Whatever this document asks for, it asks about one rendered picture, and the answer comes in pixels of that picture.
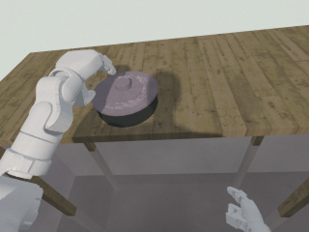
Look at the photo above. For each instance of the knob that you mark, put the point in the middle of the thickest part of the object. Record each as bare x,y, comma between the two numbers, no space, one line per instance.
122,84

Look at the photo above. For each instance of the right robot hand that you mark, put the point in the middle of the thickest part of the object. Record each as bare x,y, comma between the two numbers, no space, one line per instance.
248,212

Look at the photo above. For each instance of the table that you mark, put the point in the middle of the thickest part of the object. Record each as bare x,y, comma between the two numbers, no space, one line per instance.
249,83

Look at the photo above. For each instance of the robot left forearm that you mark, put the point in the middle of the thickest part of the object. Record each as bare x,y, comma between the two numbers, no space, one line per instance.
48,119

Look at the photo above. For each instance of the robot right forearm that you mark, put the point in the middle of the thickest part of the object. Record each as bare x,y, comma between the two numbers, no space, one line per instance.
257,226

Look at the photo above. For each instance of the left robot hand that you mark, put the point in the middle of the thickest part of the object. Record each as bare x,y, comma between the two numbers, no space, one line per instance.
85,63

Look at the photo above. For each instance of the robot left upper arm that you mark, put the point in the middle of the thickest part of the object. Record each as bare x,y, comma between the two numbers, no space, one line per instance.
19,204

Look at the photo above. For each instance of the pot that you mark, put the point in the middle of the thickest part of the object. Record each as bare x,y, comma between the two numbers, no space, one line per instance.
133,119

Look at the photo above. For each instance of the lid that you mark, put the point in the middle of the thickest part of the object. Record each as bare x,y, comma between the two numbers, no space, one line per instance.
111,102

